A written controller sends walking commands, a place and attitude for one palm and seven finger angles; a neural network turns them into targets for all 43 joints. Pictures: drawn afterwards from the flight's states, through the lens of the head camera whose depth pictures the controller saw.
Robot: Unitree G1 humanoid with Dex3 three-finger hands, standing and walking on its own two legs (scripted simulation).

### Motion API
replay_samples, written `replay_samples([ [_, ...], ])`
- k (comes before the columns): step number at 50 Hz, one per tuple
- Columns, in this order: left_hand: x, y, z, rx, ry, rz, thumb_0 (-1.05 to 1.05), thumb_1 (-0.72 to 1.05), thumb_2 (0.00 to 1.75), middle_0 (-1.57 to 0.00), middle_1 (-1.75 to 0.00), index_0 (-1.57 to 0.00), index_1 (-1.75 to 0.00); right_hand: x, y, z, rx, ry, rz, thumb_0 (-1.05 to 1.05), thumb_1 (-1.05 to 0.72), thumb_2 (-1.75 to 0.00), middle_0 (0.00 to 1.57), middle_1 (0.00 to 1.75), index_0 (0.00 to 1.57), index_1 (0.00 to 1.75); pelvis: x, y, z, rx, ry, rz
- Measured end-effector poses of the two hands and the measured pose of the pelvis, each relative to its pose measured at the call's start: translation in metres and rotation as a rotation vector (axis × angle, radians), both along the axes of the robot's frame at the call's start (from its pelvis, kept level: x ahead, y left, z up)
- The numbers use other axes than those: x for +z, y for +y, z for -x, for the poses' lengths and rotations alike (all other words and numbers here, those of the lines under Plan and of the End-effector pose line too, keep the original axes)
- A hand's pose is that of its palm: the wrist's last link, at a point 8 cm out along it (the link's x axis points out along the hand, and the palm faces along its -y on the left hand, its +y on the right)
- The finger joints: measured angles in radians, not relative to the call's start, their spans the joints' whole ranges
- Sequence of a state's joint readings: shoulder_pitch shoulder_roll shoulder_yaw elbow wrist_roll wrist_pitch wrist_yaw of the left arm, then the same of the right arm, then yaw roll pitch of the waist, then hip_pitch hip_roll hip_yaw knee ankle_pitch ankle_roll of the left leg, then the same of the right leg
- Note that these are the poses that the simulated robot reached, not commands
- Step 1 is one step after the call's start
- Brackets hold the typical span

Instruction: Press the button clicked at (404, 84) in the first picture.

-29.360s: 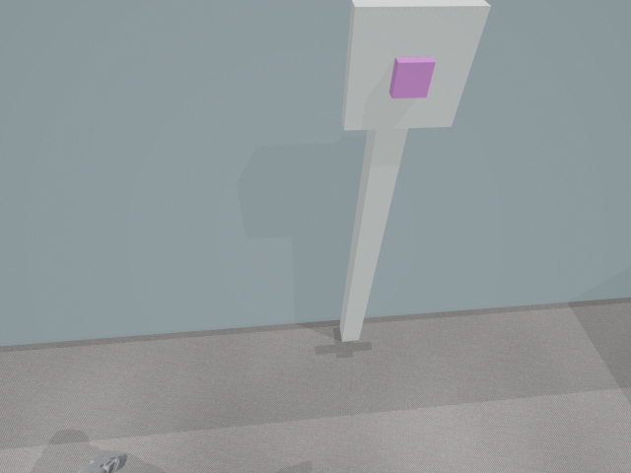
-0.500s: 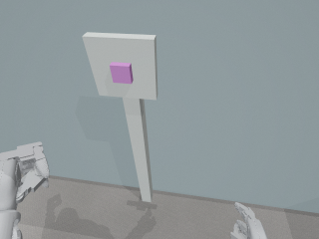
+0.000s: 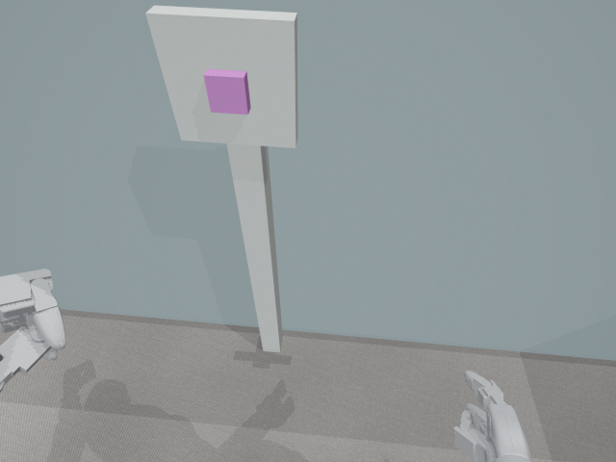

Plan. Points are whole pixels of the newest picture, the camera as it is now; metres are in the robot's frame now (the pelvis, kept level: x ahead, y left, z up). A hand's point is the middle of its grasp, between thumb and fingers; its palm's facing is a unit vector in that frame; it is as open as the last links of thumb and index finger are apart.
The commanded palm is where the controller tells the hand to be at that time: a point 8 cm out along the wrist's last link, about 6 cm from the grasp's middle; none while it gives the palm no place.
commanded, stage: step back with the hand held close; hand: left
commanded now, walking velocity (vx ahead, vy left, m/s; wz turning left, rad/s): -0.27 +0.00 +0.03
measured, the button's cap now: (228, 91) +0.55 +0.17 +0.21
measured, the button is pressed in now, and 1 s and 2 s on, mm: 0 0 0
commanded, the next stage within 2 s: stop stepping back and stand still in 0.54 s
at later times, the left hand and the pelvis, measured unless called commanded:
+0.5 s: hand out of the picture +0.10 +0.24 +0.18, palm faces +0.36 -0.83 -0.42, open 3.1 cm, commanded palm +0.04 +0.28 +0.19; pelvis -0.10 +0.00 +0.01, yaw -1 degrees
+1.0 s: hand out of the picture +0.06 +0.26 +0.17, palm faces +0.34 -0.87 -0.35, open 3.1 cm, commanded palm -0.03 +0.29 +0.19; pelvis -0.17 +0.02 +0.00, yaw -3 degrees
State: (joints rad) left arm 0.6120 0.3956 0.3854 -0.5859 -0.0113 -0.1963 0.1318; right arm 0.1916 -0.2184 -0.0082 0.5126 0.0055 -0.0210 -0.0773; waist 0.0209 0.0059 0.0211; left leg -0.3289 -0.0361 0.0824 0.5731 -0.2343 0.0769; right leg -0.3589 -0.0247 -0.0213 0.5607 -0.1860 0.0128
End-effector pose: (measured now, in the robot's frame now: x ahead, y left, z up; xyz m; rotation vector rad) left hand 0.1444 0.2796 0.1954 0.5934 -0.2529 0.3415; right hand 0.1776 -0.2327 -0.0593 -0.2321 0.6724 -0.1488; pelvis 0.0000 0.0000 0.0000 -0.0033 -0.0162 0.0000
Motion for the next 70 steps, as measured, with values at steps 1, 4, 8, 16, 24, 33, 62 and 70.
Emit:
replay_samples([
  [1, -0.002, 0.0, 0.005, 0.006, -0.006, 0.005, 0.01, 0.89, 0.9, -1.3, -1.5, -1.3, -1.5, -0.001, 0.001, 0.003, 0.007, -0.004, -0.002, 0.01, -0.91, -0.89, 0.2, 0.3, 0.2, 0.29, -0.001, 0.0, 0.004, 0.002, -0.001, 0.003],
  [4, -0.007, -0.002, 0.017, 0.011, -0.025, 0.031, 0.01, 0.89, 0.9, -1.3, -1.5, -1.3, -1.5, -0.004, 0.003, 0.016, 0.021, 0.004, 0.002, 0.01, -0.91, -0.89, 0.2, 0.3, 0.2, 0.29, -0.004, 0.0, 0.016, 0.009, 0.002, 0.012],
  [8, -0.011, -0.003, 0.03, -0.021, -0.08, 0.065, 0.01, 0.89, 0.9, -1.31, -1.5, -1.31, -1.5, -0.009, 0.003, 0.04, 0.025, 0.043, 0.04, 0.01, -0.91, -0.89, 0.2, 0.3, 0.2, 0.3, -0.008, 0.003, 0.032, 0.019, -0.002, 0.021],
  [16, 0.004, 0.017, 0.053, -0.026, -0.138, -0.002, 0.01, 0.88, 0.9, -1.31, -1.5, -1.31, -1.5, -0.007, 0.012, 0.091, -0.022, 0.083, 0.052, 0.01, -0.91, -0.89, 0.2, 0.3, 0.2, 0.3, -0.002, 0.01, 0.057, 0.043, 0.007, 0.076],
  [24, 0.006, 0.005, 0.079, -0.062, -0.097, 0.057, 0.01, 0.89, 0.9, -1.31, -1.5, -1.31, -1.5, 0.002, 0.022, 0.112, 0.034, 0.067, 0.011, 0.01, -0.9, -0.89, 0.2, 0.3, 0.21, 0.3, 0.009, 0.002, 0.089, -0.005, 0.099, 0.074],
  [33, 0.01, -0.03, 0.112, -0.261, -0.131, -0.009, 0.01, 0.88, 0.9, -1.31, -1.5, -1.31, -1.5, -0.008, 0.0, 0.151, -0.03, 0.015, 0.021, 0.01, -0.9, -0.89, 0.21, 0.3, 0.21, 0.3, -0.007, -0.006, 0.14, -0.058, 0.027, 0.059],
  [62, 0.014, 0.011, 0.194, -0.082, 0.008, -0.034, 0.01, 0.88, 0.9, -1.31, -1.5, -1.31, -1.5, -0.001, 0.028, 0.232, -0.029, 0.018, -0.039, 0.01, -0.9, -0.89, 0.21, 0.3, 0.21, 0.3, 0.009, 0.015, 0.201, -0.056, 0.025, 0.0],
  [70, -0.011, 0.023, 0.203, 0.044, -0.049, 0.167, 0.01, 0.89, 0.9, -1.31, -1.5, -1.31, -1.5, 0.001, 0.006, 0.243, -0.032, 0.068, 0.068, 0.01, -0.9, -0.89, 0.21, 0.3, 0.21, 0.3, 0.012, 0.023, 0.198, -0.02, 0.015, -0.015],
])
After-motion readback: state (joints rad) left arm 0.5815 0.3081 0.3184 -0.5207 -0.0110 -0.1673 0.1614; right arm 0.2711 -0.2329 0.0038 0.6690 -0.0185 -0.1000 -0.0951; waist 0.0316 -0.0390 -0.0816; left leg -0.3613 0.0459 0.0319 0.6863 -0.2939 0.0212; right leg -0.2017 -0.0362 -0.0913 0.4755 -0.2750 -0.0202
